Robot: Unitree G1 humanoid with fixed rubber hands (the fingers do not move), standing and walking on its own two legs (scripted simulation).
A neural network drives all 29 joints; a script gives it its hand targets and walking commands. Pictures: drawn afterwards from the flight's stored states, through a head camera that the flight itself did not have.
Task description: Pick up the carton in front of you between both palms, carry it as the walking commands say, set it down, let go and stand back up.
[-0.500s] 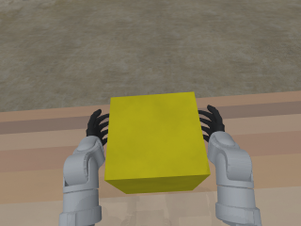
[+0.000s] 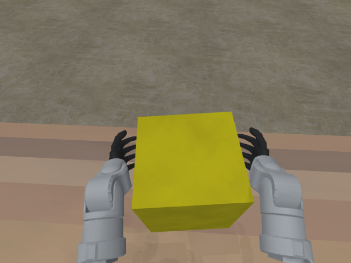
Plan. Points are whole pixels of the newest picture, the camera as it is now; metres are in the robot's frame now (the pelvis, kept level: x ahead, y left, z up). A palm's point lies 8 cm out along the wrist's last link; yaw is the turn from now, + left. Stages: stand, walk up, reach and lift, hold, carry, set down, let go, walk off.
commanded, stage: carry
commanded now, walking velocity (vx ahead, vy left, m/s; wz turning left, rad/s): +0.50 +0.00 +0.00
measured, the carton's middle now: (187, 177) +0.33 +0.02 +0.01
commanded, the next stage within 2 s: none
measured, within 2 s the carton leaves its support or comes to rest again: neither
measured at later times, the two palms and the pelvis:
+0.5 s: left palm (156, 100) +0.68 +0.15 -0.04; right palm (238, 110) +0.65 -0.16 -0.04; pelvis +0.35 +0.03 -0.11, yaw +0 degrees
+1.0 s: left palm (167, 82) +0.98 +0.14 -0.16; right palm (226, 82) +1.00 -0.16 -0.16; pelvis +0.68 -0.04 -0.22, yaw +1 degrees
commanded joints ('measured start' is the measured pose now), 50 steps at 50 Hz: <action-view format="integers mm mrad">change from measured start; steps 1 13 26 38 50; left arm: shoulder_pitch -588 -455 -475 -382 -656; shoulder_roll -765 -725 -721 -573 -856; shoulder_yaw -666 -648 -456 -525 -677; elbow -168 -108 -38 -129 -98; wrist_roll -261 -236 -44 -91 -291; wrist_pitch -6 -43 -44 -28 -39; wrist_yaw -52 -66 -19 -17 -93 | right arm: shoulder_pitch -442 -477 -647 -434 -550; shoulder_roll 703 657 857 696 782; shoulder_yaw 505 594 746 644 551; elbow -84 -194 -134 -89 -81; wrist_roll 78 85 286 182 75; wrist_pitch -17 -49 -49 -40 -61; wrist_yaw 5 10 63 20 23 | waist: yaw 16 26 -160 55 -7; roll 24 -121 63 -84 -67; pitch -386 -292 -411 -407 -388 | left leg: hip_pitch -337 265 597 147 -239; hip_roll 72 -27 274 37 79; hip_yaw -69 172 -446 72 -12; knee -221 -1071 -958 -62 -327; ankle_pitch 99 923 741 508 330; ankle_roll -19 25 288 30 -6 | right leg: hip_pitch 548 304 -322 570 456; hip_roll -366 -124 -99 -90 -315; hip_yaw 585 162 157 32 458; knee -137 153 391 -248 -156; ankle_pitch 440 302 -159 590 555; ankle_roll -211 -37 114 1 -155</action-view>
